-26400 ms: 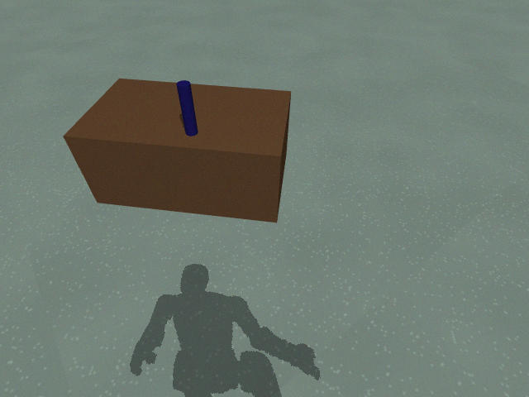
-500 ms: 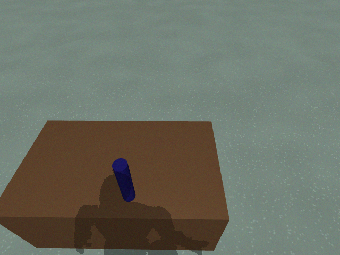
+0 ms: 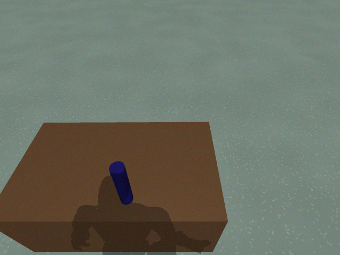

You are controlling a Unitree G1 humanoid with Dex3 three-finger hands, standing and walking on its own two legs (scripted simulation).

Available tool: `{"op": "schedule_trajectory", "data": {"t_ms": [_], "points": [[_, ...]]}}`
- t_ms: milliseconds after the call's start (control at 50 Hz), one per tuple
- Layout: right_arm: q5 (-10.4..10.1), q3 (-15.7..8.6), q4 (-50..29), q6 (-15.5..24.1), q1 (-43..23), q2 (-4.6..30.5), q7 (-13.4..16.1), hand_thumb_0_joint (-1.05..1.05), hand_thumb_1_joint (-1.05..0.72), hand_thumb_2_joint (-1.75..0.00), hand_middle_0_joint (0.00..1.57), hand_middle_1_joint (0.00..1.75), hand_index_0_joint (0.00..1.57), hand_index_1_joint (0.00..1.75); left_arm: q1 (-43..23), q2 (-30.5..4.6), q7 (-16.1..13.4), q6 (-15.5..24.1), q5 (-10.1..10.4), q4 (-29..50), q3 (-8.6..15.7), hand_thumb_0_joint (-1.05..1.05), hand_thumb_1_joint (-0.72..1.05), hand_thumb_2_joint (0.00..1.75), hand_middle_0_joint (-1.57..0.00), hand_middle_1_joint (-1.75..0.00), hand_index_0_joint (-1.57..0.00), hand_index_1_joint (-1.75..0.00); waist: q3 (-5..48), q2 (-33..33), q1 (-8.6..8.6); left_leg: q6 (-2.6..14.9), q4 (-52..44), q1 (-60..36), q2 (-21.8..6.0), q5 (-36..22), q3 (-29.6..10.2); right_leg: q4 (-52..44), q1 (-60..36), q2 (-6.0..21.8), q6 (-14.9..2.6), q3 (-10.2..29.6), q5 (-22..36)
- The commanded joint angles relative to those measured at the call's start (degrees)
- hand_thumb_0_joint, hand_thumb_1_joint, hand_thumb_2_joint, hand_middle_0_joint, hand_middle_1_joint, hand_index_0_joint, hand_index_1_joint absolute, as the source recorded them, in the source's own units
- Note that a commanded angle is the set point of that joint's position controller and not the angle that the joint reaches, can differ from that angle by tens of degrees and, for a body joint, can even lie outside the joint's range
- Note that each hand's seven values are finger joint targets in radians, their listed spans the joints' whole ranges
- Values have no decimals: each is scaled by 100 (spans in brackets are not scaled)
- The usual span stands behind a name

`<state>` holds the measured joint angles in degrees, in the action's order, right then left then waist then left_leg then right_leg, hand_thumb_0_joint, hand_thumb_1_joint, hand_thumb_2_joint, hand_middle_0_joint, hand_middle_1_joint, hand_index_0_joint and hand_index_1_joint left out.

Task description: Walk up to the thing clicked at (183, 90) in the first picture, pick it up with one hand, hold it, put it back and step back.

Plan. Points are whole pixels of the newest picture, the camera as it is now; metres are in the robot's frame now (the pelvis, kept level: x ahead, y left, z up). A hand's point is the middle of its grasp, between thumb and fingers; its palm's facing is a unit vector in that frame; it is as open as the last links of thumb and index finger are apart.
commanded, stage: stand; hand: left
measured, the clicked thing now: (122, 184) +0.46 +0.19 -0.25
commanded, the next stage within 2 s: step back in 0.72 s
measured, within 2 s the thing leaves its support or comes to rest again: neither
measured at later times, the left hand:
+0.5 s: hand out of the picture +0.08 +0.24 -0.16, palm faces -0.03 -0.94 -0.34, open 7.4 cm
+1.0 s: hand out of the picture +0.07 +0.28 -0.17, palm faces -0.05 -0.92 -0.39, open 7.4 cm
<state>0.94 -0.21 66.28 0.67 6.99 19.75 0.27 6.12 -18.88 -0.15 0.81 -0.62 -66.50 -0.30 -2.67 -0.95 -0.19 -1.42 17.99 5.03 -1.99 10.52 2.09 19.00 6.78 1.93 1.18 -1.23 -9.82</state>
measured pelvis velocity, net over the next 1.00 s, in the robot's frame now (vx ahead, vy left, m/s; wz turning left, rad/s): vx -0.04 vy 0.01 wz -0.02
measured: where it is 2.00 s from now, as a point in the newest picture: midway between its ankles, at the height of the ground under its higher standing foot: outside the picture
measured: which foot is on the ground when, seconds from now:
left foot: down 0.00-1.00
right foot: down 0.00-1.00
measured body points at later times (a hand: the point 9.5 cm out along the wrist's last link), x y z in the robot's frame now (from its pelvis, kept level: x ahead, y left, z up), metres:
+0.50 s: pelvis +0.00 +0.00 +0.00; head +0.01 -0.01 +0.45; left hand +0.08 +0.29 -0.13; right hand +0.07 -0.30 -0.14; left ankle -0.01 +0.13 -0.75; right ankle +0.01 -0.13 -0.75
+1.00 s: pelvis -0.04 +0.01 -0.02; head +0.01 +0.01 +0.42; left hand +0.08 +0.32 -0.14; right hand +0.04 -0.32 -0.15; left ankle -0.03 +0.13 -0.74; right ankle +0.01 -0.13 -0.75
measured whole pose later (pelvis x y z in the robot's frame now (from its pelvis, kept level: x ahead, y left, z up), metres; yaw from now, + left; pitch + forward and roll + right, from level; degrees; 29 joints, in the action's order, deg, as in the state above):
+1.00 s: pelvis -0.04 +0.01 -0.02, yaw -1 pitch -1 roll +0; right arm 0.0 -3.8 57.6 -2.7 4.3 23.3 -0.6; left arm 3.8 -22.0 -0.1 -2.1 -0.9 -55.2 2.6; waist -9.1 -0.2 -0.4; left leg 2.1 41.6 19.1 -0.3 22.7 0.5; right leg 34.1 19.5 2.1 0.7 0.6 -13.2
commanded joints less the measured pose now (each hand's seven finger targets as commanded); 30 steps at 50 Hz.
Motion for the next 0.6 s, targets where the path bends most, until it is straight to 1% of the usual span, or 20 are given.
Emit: {"op": "schedule_trajectory", "data": {"t_ms": [0,40,60,100,120,140,160,180,200,300,360,380,400,420,460,500,520,580], "points": [[-4,-179,-316,106,-175,1156,53,0,-90,-90,20,30,20,30,-221,-1214,-66,89,-4,285,231,0,90,90,-20,-30,-20,-30,350,145,4,169,-325,30,-592,-676,-484,-267,-103,578,-173,467,720],[-11,-181,-310,106,-184,1159,53,0,-90,-90,20,30,20,30,-183,-1234,-60,94,-1,284,233,0,90,90,-20,-30,-20,-30,355,106,15,180,-322,14,-591,-632,-477,-300,-102,583,-174,482,729],[-11,-174,-311,100,-177,1134,49,0,-90,-90,20,30,20,30,-182,-1245,-59,98,0,282,235,0,90,90,-20,-30,-20,-30,275,160,-2,176,-353,64,-575,-501,-472,-325,-48,579,-174,482,615],[-3,-193,-340,110,-211,1206,53,0,-90,-90,20,30,20,30,-219,-1258,-58,100,-5,329,245,0,90,90,-20,-30,-20,-30,430,82,12,190,-301,-56,-618,-762,-472,-263,-107,597,-195,491,856],[-10,-192,-346,117,-217,1177,54,0,-90,-90,20,30,20,30,-219,-1268,-63,96,4,330,249,0,90,90,-20,-30,-20,-30,436,101,8,182,-288,-76,-623,-865,-468,-232,-114,603,-206,498,954],[-10,-184,-326,121,-181,1168,52,0,-90,-90,20,30,20,30,-214,-1244,-62,97,7,323,240,0,90,90,-20,-30,-20,-30,414,95,2,167,-298,-66,-616,-890,-466,-236,-115,600,-197,497,969],[-13,-193,-336,119,-206,1198,54,0,-90,-90,20,30,20,30,-197,-1221,-64,98,-5,335,232,0,90,90,-20,-30,-20,-30,447,64,10,190,-260,-68,-626,-929,-453,-237,-159,601,-191,480,1040],[-16,-184,-323,108,-179,1134,51,0,-90,-90,20,30,20,30,-197,-1259,-68,95,5,321,237,0,90,90,-20,-30,-20,-30,383,172,0,159,-299,-30,-610,-880,-466,-239,-118,582,-183,458,945],[-14,-201,-334,107,-201,1190,56,0,-90,-90,20,30,20,30,-175,-1245,-68,98,-2,332,236,0,90,90,-20,-30,-20,-30,407,117,4,188,-264,-104,-630,-896,-447,-245,-85,593,-193,475,982],[-15,-199,-330,104,-202,1188,53,0,-90,-90,20,30,20,30,-194,-1257,-58,102,9,351,236,0,90,90,-20,-30,-20,-30,422,85,0,181,-254,-97,-628,-858,-434,-245,-132,605,-206,512,1048],[-14,-201,-336,101,-186,1156,49,0,-90,-90,20,30,20,30,-196,-1291,-63,99,7,370,245,0,90,90,-20,-30,-20,-30,378,151,-4,159,-316,-47,-619,-789,-449,-275,-91,582,-200,494,926],[-22,-198,-344,104,-230,1190,45,0,-90,-90,20,30,20,30,-167,-1257,-58,103,4,366,231,0,90,90,-20,-30,-20,-30,349,75,13,181,-291,-85,-631,-803,-441,-304,-62,580,-194,501,933],[-13,-192,-343,102,-208,1142,42,0,-90,-90,20,30,20,30,-190,-1278,-59,98,14,365,236,0,90,90,-20,-30,-20,-30,297,132,-2,157,-332,-8,-612,-720,-449,-315,-57,571,-187,495,811],[-11,-205,-344,105,-211,1190,47,0,-90,-90,20,30,20,30,-196,-1268,-58,91,0,377,242,0,90,90,-20,-30,-20,-30,305,77,-6,174,-323,-53,-623,-622,-424,-324,-14,589,-200,528,784],[-3,-201,-336,100,-213,1171,44,0,-90,-90,20,30,20,30,-198,-1283,-53,85,4,380,248,0,90,90,-20,-30,-20,-30,230,66,-1,170,-391,12,-610,-406,-442,-357,47,562,-197,511,524],[-8,-224,-363,105,-226,1210,37,0,-90,-90,20,30,20,30,-208,-1295,-55,97,3,405,256,0,90,90,-20,-30,-20,-30,396,106,1,205,-316,-78,-647,-644,-432,-305,-48,590,-219,533,799],[-17,-212,-359,102,-240,1155,30,0,-90,-90,20,30,20,30,-197,-1287,-54,101,-8,395,242,0,90,90,-20,-30,-20,-30,376,163,4,179,-333,-107,-645,-713,-465,-298,-7,557,-211,487,757],[-17,-226,-374,102,-226,1198,33,0,-90,-90,20,30,20,30,-198,-1264,-58,117,1,425,237,0,90,90,-20,-30,-20,-30,408,111,-9,194,-284,-119,-638,-725,-418,-300,-45,590,-208,536,913]]}}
